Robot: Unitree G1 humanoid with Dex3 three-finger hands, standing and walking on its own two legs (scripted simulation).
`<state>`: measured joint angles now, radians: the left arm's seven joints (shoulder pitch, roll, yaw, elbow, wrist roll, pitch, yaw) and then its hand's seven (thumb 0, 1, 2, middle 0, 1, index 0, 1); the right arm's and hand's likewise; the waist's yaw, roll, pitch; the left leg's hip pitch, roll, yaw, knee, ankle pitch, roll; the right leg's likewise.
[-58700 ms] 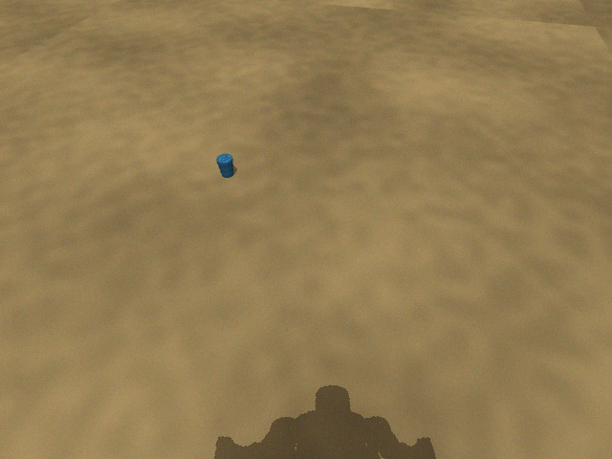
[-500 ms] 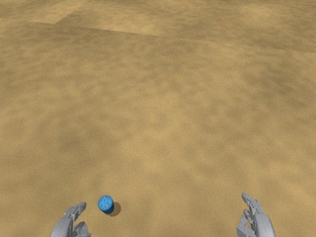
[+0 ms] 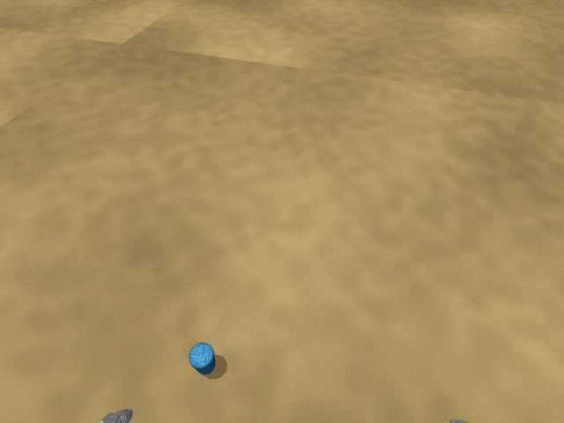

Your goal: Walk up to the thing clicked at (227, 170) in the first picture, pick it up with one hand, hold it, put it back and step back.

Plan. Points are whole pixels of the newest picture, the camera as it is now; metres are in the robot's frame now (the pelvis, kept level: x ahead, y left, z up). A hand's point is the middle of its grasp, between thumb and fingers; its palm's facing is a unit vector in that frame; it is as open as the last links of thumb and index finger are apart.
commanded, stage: stand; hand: left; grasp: from above
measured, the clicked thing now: (203, 360) +0.44 +0.28 -0.70
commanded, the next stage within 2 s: none
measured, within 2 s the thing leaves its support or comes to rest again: neither
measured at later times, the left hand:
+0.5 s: hand out of the picture +0.03 +0.25 -0.14, palm faces +0.03 -0.95 -0.32, open 7.4 cm
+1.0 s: hand out of the picture +0.05 +0.23 -0.14, palm faces +0.00 -0.95 -0.32, open 7.4 cm
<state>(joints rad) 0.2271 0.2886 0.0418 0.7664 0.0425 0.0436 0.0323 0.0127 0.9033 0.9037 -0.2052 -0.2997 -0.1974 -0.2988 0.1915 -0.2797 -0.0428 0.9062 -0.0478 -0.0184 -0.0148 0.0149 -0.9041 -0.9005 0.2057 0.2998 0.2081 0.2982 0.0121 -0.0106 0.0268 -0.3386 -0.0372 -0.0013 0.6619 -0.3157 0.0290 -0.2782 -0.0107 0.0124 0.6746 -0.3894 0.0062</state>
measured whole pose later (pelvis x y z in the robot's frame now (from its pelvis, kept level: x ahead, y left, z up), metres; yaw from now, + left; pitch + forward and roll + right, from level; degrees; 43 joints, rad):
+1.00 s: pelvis +0.00 +0.00 +0.03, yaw +0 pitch -3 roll +0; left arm 0.16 0.29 0.02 1.14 0.02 0.00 0.02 0.01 0.90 0.90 -0.21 -0.30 -0.20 -0.30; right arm 0.13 -0.31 -0.03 1.15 -0.01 0.00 -0.01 0.01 -0.91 -0.90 0.20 0.30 0.21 0.30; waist 0.00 0.01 0.06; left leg -0.13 -0.03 -0.01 0.33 -0.14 0.02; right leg -0.07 -0.01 0.01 0.35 -0.22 0.01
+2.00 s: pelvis +0.00 -0.01 +0.03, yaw +0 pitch -3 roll +0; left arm 0.12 0.33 0.01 1.13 0.01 -0.01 0.00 0.01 0.90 0.90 -0.21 -0.30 -0.20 -0.30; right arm 0.11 -0.33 -0.01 1.16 -0.01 -0.01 -0.01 0.01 -0.91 -0.90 0.21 0.30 0.21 0.30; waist -0.01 0.00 0.05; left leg -0.12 -0.01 -0.01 0.30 -0.14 0.00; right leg -0.05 0.01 0.01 0.30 -0.20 -0.01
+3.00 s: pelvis -0.15 +0.02 +0.00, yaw -6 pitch -2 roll +0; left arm 0.23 0.39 0.08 0.92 0.01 0.06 -0.02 0.01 0.90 0.90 -0.21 -0.30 -0.20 -0.30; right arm 0.07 -0.36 -0.05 0.87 -0.03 0.04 0.00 0.01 -0.90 -0.90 0.21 0.30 0.21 0.30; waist 0.01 -0.01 0.15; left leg -0.43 0.01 0.09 0.52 -0.05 0.05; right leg -0.21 0.01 0.04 0.69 -0.46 -0.02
